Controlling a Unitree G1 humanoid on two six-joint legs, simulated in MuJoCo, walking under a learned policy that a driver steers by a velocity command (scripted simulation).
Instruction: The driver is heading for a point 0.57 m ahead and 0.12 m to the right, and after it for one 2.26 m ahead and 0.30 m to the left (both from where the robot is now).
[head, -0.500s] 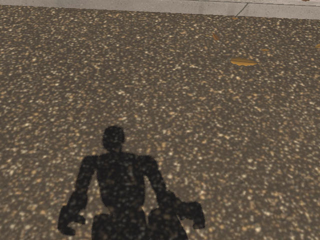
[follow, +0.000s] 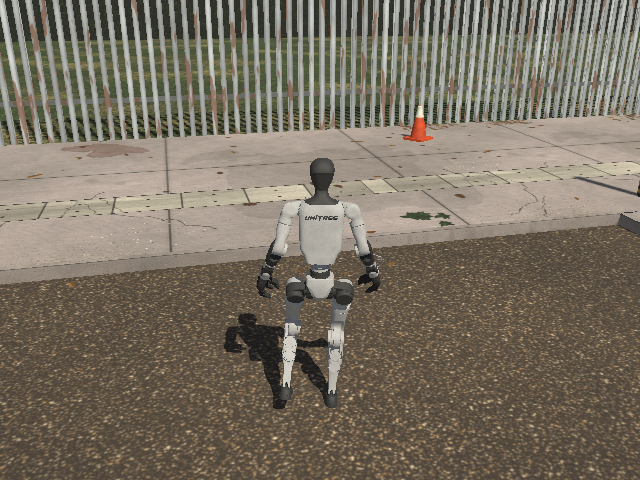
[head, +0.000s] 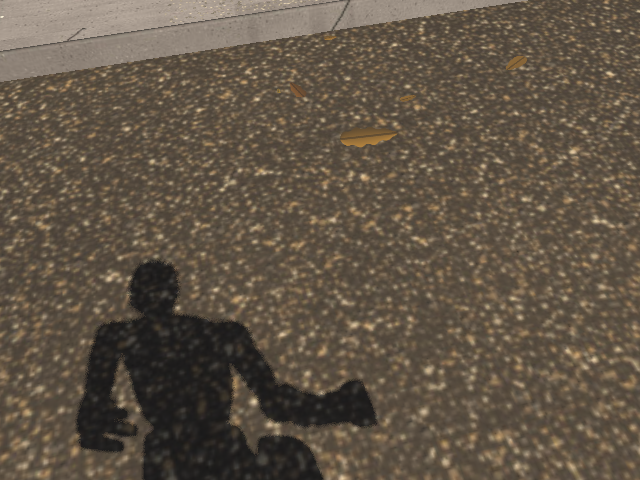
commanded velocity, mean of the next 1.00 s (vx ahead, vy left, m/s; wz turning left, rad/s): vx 0.43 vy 0.00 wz -0.42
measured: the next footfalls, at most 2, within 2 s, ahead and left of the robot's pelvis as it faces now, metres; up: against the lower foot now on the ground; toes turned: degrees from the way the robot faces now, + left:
left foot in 0.32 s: +0.38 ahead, +0.13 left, +0.00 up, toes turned -15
right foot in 0.82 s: +0.54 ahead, -0.22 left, +0.00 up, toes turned -28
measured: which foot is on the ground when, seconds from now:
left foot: up 0.00-0.30, down 0.32-0.82, up 0.84-1.00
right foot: down 0.00-0.34, up 0.36-0.80, down 0.82-1.00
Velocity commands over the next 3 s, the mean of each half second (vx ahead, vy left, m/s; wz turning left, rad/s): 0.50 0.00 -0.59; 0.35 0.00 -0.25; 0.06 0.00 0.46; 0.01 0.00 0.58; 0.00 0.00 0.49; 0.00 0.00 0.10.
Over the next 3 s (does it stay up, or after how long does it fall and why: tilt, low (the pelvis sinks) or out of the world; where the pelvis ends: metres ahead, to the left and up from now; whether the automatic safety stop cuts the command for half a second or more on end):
stays up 0.58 -0.07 0.00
